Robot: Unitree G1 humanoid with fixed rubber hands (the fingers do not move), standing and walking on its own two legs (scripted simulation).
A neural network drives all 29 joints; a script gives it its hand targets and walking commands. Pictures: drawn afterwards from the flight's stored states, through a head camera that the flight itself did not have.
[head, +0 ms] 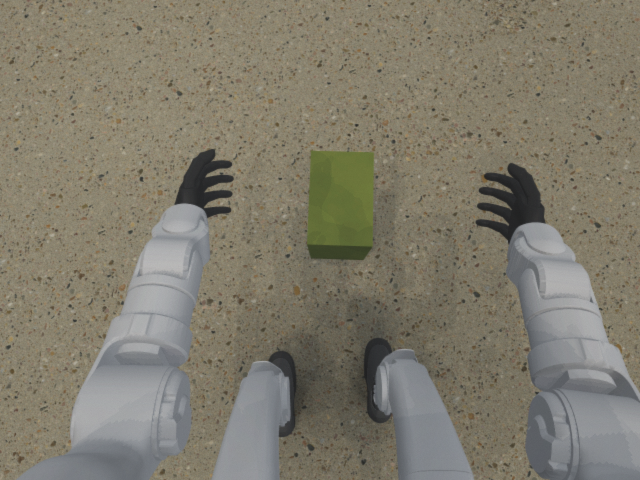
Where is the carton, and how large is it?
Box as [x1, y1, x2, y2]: [307, 151, 373, 259]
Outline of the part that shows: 311,151 307,245 310,256 314,258 363,259 372,246 373,152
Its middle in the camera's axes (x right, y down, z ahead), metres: +0.04 -0.08 +0.97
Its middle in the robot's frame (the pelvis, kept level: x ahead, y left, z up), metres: +0.55 -0.05 -0.58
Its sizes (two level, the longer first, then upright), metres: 0.217 0.143 0.222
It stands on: the floor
